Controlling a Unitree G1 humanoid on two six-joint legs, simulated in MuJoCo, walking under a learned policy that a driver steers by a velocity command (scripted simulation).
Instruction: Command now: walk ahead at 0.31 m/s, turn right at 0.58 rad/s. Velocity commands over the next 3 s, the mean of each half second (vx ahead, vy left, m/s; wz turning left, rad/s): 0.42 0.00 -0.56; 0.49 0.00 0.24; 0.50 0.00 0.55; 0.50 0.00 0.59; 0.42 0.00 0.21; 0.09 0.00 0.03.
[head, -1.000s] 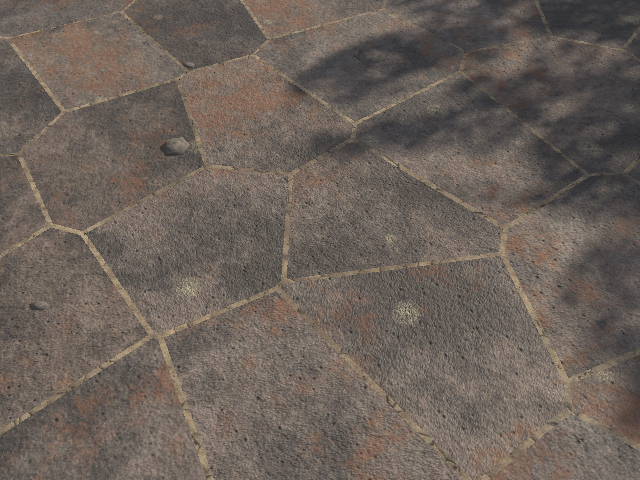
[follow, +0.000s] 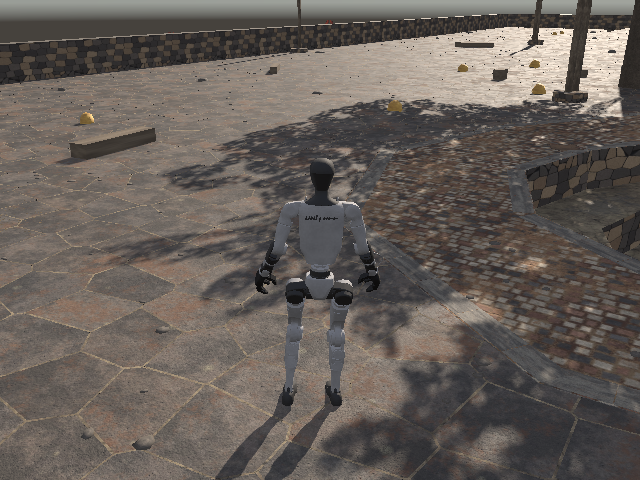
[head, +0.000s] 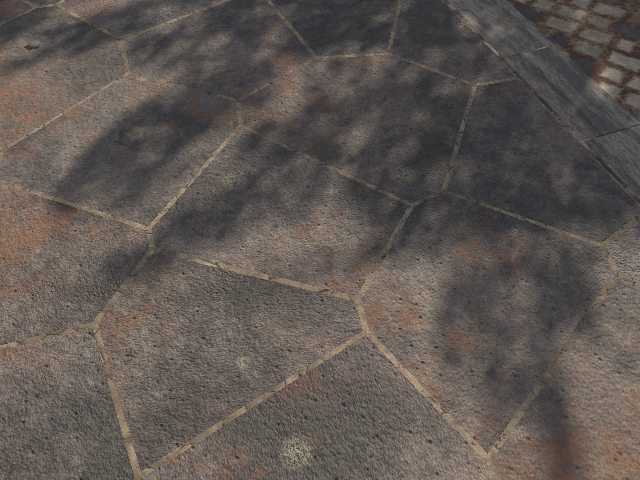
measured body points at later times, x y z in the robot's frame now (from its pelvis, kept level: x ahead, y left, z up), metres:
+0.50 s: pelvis +0.18 -0.03 -0.02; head +0.21 -0.04 +0.43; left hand +0.48 +0.11 -0.09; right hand +0.05 -0.29 -0.14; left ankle +0.04 +0.15 -0.74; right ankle +0.27 -0.20 -0.72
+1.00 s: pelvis +0.44 -0.12 -0.01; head +0.47 -0.12 +0.43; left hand +0.51 +0.15 -0.14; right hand +0.60 -0.38 -0.11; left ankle +0.63 -0.02 -0.71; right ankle +0.27 -0.20 -0.74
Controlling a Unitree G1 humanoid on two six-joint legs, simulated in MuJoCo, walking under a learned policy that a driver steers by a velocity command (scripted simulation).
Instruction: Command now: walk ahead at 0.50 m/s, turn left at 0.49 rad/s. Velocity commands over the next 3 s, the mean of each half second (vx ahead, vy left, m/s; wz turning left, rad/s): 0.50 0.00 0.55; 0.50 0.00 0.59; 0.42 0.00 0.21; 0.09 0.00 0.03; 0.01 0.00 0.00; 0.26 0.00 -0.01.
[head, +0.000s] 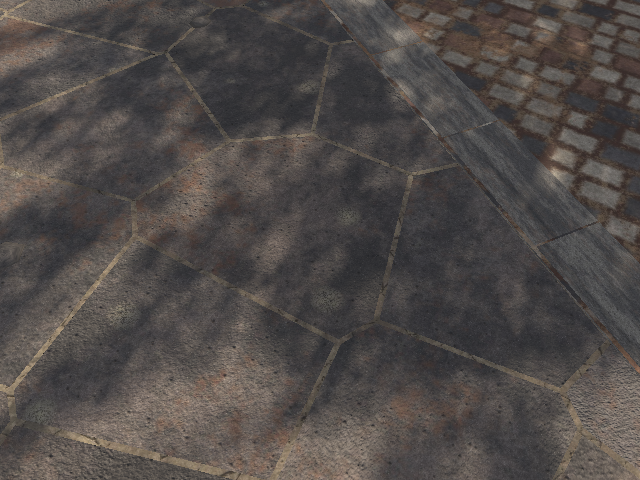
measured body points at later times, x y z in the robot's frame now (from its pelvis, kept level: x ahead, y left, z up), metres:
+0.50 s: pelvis +0.30 +0.02 +0.01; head +0.33 +0.04 +0.46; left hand +0.46 +0.31 -0.07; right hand +0.44 -0.25 -0.09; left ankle +0.18 +0.10 -0.73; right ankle +0.49 -0.07 -0.71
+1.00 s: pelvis +0.55 +0.11 +0.00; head +0.58 +0.14 +0.45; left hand +0.38 +0.36 -0.12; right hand +0.88 +0.07 -0.06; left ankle +0.61 +0.31 -0.70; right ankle +0.49 -0.07 -0.73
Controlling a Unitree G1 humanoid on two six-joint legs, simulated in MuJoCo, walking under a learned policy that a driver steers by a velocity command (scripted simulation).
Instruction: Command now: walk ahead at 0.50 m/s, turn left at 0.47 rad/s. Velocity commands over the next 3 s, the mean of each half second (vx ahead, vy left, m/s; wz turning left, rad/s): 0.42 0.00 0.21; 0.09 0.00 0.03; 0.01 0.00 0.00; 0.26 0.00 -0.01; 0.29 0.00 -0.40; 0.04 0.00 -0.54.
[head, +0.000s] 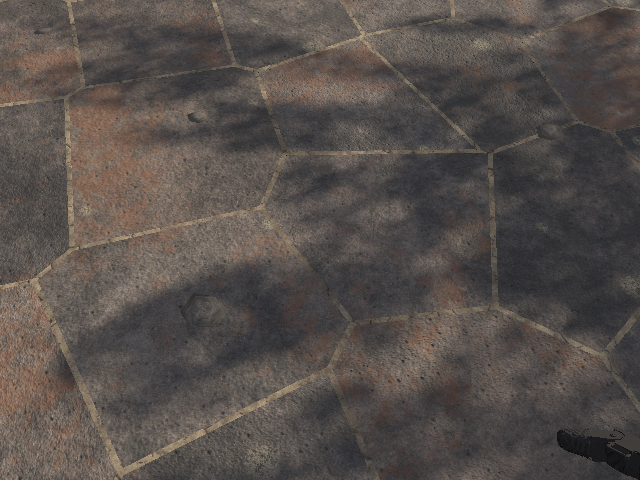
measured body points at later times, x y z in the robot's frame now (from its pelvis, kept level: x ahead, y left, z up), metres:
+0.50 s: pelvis +0.28 +0.02 +0.01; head +0.31 +0.02 +0.45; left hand +0.46 +0.27 -0.09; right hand +0.35 -0.26 -0.11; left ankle +0.17 +0.11 -0.73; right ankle +0.45 -0.09 -0.71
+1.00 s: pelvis +0.39 +0.02 +0.00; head +0.39 +0.03 +0.45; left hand +0.48 +0.28 -0.13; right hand +0.48 -0.23 -0.12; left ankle +0.36 +0.16 -0.73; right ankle +0.45 -0.09 -0.73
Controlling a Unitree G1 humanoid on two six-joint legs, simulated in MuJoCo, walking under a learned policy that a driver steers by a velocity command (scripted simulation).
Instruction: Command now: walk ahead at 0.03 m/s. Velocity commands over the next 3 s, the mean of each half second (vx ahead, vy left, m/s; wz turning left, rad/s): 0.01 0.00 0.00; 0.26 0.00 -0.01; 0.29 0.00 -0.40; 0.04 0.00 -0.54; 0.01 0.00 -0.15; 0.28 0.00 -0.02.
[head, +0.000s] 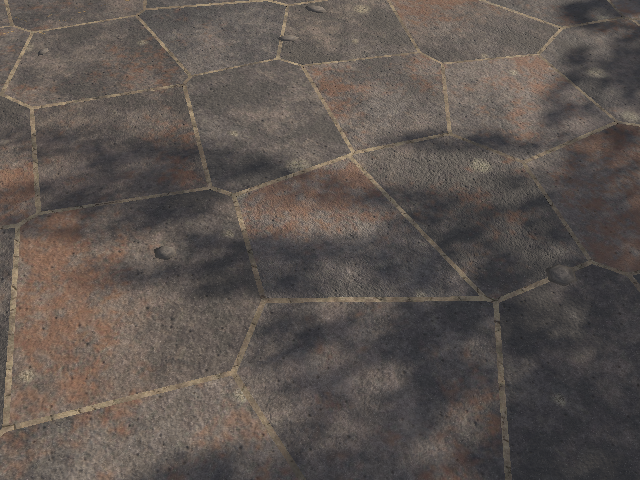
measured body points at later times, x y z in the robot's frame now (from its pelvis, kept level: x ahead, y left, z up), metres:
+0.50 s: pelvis +0.03 +0.01 +0.00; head +0.04 +0.02 +0.45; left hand +0.12 +0.27 -0.14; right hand +0.07 -0.24 -0.14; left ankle -0.02 +0.13 -0.73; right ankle +0.05 -0.12 -0.73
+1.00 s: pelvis +0.14 -0.02 +0.01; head +0.15 -0.03 +0.46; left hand +0.07 +0.22 -0.13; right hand +0.26 -0.29 -0.12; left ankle +0.19 +0.13 -0.66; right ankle +0.06 -0.11 -0.73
